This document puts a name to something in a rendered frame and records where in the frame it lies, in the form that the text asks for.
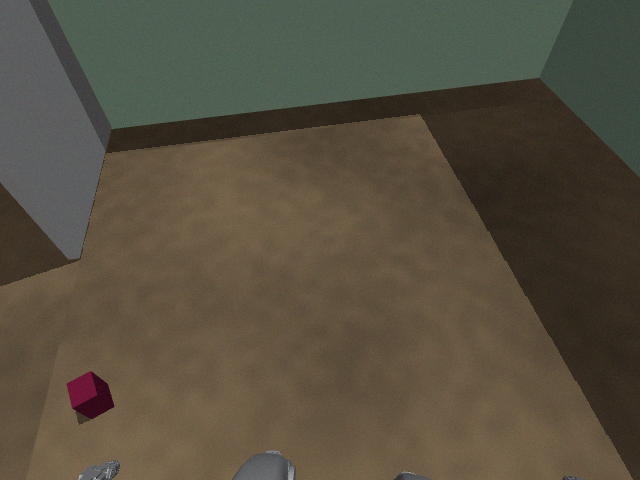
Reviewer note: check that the left robot hand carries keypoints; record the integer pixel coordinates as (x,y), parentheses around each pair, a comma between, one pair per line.
(104,471)

